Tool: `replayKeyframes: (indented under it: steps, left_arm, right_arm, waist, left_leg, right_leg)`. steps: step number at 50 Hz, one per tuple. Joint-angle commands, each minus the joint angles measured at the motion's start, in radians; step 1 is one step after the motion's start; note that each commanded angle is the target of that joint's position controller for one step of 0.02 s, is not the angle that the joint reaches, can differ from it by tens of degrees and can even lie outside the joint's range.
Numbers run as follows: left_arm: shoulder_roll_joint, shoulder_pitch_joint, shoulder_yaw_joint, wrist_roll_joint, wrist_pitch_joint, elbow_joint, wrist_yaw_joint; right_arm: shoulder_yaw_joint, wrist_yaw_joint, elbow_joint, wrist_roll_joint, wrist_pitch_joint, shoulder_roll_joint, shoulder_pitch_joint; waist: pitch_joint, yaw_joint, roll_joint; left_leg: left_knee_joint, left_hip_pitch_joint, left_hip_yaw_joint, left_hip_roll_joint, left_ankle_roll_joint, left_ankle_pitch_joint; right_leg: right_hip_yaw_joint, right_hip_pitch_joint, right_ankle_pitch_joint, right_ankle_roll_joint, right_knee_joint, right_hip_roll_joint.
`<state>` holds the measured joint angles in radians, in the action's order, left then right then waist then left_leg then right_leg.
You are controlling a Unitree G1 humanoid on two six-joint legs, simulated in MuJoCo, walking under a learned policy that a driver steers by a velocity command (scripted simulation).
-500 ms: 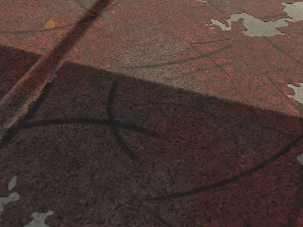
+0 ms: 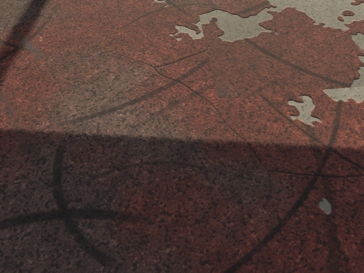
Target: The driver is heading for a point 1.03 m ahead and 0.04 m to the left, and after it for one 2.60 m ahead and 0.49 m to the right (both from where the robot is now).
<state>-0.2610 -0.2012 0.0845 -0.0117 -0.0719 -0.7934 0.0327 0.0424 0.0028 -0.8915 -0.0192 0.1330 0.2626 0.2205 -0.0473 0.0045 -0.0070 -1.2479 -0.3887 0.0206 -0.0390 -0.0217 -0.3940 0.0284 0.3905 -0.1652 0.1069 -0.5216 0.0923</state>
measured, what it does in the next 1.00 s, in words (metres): walks ahead: left foot, then right foot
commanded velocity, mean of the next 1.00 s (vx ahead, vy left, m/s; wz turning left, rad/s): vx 0.46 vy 0.00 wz -0.16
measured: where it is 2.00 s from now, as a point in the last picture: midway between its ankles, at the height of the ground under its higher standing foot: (190, 182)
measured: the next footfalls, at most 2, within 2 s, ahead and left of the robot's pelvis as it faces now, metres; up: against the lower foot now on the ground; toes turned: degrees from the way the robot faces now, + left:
left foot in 0.38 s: +0.41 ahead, +0.13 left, +0.00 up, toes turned -7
right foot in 0.90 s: +0.67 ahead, -0.14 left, +0.00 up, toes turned -9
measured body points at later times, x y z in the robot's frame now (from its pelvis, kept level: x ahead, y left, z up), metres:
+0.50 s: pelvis +0.30 +0.05 +0.00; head +0.33 +0.06 +0.45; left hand +0.39 +0.31 -0.13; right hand +0.41 -0.23 -0.10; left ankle +0.37 +0.13 -0.73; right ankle +0.17 -0.06 -0.64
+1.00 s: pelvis +0.55 -0.03 +0.00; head +0.59 -0.04 +0.45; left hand +0.78 +0.19 -0.09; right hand +0.54 -0.30 -0.14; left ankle +0.43 +0.13 -0.65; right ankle +0.63 -0.14 -0.73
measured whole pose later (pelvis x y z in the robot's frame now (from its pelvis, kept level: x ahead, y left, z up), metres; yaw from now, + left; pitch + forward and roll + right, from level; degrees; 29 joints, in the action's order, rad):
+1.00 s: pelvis +0.55 -0.03 +0.00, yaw -7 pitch +3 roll +0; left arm -0.24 -0.07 0.03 0.01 -0.08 -0.71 0.03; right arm 0.04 0.00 -0.89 -0.02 0.06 0.29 0.32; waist -0.04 -0.04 -0.02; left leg -1.10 -0.33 0.06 0.01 0.03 -0.56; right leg 0.04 0.45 -0.10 0.04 -0.51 0.01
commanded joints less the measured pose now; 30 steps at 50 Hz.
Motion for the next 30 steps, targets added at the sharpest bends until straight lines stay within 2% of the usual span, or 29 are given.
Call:
replayKeyframes:
  steps: [1,3,5,8,10,13,16,17,18,19,20,21,22,23,24,25,26,28,30]
  left_arm:
    - [-0.094,-0.022,0.017,0.008,-0.012,0.078,-0.010]
    - [-0.126,-0.038,0.024,0.000,-0.015,0.080,-0.021]
    - [-0.148,-0.069,0.029,-0.001,-0.015,0.074,-0.036]
    - [-0.137,-0.120,0.024,-0.006,-0.009,0.056,-0.044]
    - [-0.139,-0.161,0.022,-0.005,-0.010,0.038,-0.041]
    - [-0.141,-0.196,0.021,-0.007,-0.009,0.017,-0.039]
    - [-0.156,-0.200,0.025,-0.003,0.003,0.008,-0.047]
    - [-0.162,-0.183,0.026,-0.002,0.007,0.011,-0.048]
    - [-0.152,-0.164,0.021,0.001,0.011,0.018,-0.048]
    - [-0.123,-0.145,0.006,0.010,0.011,0.038,-0.046]
    - [-0.056,-0.258,-0.015,0.008,-0.003,0.045,-0.044]
    - [-0.053,-0.300,-0.024,-0.013,-0.016,0.033,-0.040]
    - [-0.141,-0.209,-0.005,-0.029,-0.023,0.046,-0.037]
    - [-0.149,-0.111,-0.006,-0.026,-0.025,0.073,-0.035]
    - [-0.136,-0.062,-0.005,-0.009,-0.024,0.085,-0.036]
    - [-0.129,-0.065,0.001,0.004,-0.019,0.084,-0.038]
    - [-0.110,-0.090,-0.001,0.003,-0.012,0.078,-0.037]
    - [-0.078,-0.111,-0.007,0.004,-0.003,0.072,-0.040]
    - [-0.070,-0.056,-0.012,0.010,-0.003,0.094,-0.044]
  right_arm:
    - [0.038,-0.002,0.095,0.016,0.010,0.127,-0.008]
    - [0.035,-0.006,0.111,0.030,-0.011,0.099,-0.016]
    - [0.028,-0.010,0.134,0.035,-0.020,0.079,-0.081]
    - [0.014,-0.002,0.156,0.031,-0.015,0.049,-0.184]
    - [0.011,0.006,0.174,0.020,-0.010,0.049,-0.243]
    - [0.017,0.018,0.203,0.014,-0.002,0.082,-0.301]
    - [0.026,0.029,0.214,0.014,0.011,0.110,-0.282]
    - [0.033,0.029,0.204,0.014,0.014,0.123,-0.232]
    - [0.048,0.026,0.173,0.018,0.016,0.150,-0.125]
    - [0.062,0.022,0.144,0.029,0.017,0.192,0.036]
    - [0.085,0.018,0.121,0.040,0.010,0.273,0.186]
    - [0.078,0.028,0.083,0.015,-0.001,0.232,0.239]
    - [0.058,0.027,0.097,-0.003,-0.006,0.165,0.179]
    - [0.046,0.023,0.117,0.004,-0.015,0.133,0.099]
    - [0.036,0.026,0.125,0.017,-0.019,0.115,0.040]
    - [0.028,0.028,0.130,0.026,-0.017,0.093,0.008]
    - [0.026,0.029,0.128,0.030,-0.016,0.092,-0.002]
    - [0.031,0.028,0.114,0.023,-0.009,0.110,0.014]
    - [0.039,0.020,0.100,0.019,-0.009,0.139,0.036]
  waist:
    - [0.121,-0.023,-0.006]
    - [0.091,-0.035,0.002]
    - [0.065,-0.018,0.023]
    - [0.054,0.035,0.063]
    - [0.043,0.069,0.084]
    - [0.021,0.086,0.092]
    - [0.021,0.061,0.113]
    - [0.041,0.029,0.123]
    - [0.106,-0.026,0.114]
    - [0.239,-0.098,0.081]
    - [0.399,-0.096,-0.127]
    - [0.449,-0.098,-0.304]
    - [0.283,-0.109,-0.177]
    - [0.170,-0.095,-0.083]
    - [0.084,-0.064,-0.028]
    - [0.062,-0.032,-0.039]
    - [0.059,-0.011,-0.064]
    - [0.064,0.002,-0.081]
    - [0.052,-0.005,-0.063]
  left_leg:
    - [0.078,-0.244,0.074,-0.085,0.007,0.073]
    - [0.181,-0.227,0.048,-0.082,0.043,0.110]
    - [0.326,-0.240,0.023,-0.072,0.070,0.229]
    - [0.578,-0.172,-0.001,-0.033,0.066,0.468]
    - [0.659,-0.141,-0.010,-0.012,0.056,0.556]
    - [0.725,-0.195,0.009,-0.009,0.022,0.502]
    - [0.764,-0.190,0.005,0.002,-0.022,0.376]
    - [0.781,-0.121,-0.016,0.022,-0.041,0.343]
    - [0.804,0.030,-0.038,0.043,-0.069,0.363]
    - [0.755,0.292,0.052,-0.053,-0.127,0.418]
    - [0.754,0.689,0.408,-0.270,-0.269,0.353]
    - [0.911,0.799,0.734,-0.370,-0.336,0.138]
    - [0.942,0.688,0.664,-0.339,-0.281,-0.025]
    - [0.963,0.534,0.520,-0.299,-0.238,-0.005]
    - [0.999,0.381,0.424,-0.256,-0.224,0.092]
    - [1.024,0.298,0.359,-0.220,-0.212,0.177]
    - [1.048,0.247,0.312,-0.195,-0.209,0.235]
    - [1.080,0.212,0.235,-0.176,-0.223,0.349]
    - [1.101,0.220,0.183,-0.176,-0.231,0.445]
  right_leg:
    - [-0.405,-0.278,0.229,0.208,0.285,-0.278]
    - [-0.344,-0.193,0.301,0.211,0.306,-0.258]
    - [-0.277,-0.158,0.329,0.194,0.322,-0.232]
    - [-0.196,-0.141,0.270,0.132,0.307,-0.176]
    - [-0.212,-0.156,0.185,0.117,0.309,-0.191]
    - [-0.270,-0.279,0.169,0.112,0.258,-0.249]
    - [-0.316,-0.392,0.270,0.092,0.193,-0.301]
    - [-0.309,-0.404,0.390,0.078,0.143,-0.293]
    - [-0.273,-0.395,0.540,0.058,0.030,-0.247]
    - [-0.228,-0.280,0.490,0.026,-0.186,-0.195]
    - [-0.145,0.066,0.142,-0.050,-0.560,-0.054]
    - [-0.175,0.294,-0.406,-0.073,-0.751,0.003]
    - [-0.207,0.402,-0.367,-0.064,-0.827,-0.066]
    - [-0.160,0.406,-0.273,-0.059,-0.803,-0.120]
    - [-0.132,0.374,-0.207,-0.060,-0.728,-0.157]
    - [-0.131,0.321,-0.162,-0.061,-0.661,-0.190]
    - [-0.123,0.271,-0.140,-0.066,-0.626,-0.203]
    - [-0.099,0.250,-0.106,-0.081,-0.564,-0.212]
    - [-0.088,0.290,-0.023,-0.101,-0.466,-0.222]
Keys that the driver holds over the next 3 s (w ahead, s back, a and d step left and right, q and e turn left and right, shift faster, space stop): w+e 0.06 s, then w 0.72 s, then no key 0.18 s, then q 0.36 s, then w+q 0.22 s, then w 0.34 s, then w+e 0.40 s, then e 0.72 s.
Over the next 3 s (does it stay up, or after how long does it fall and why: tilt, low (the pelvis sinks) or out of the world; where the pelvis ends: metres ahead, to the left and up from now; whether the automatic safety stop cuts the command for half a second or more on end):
stays up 1.16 0.03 0.01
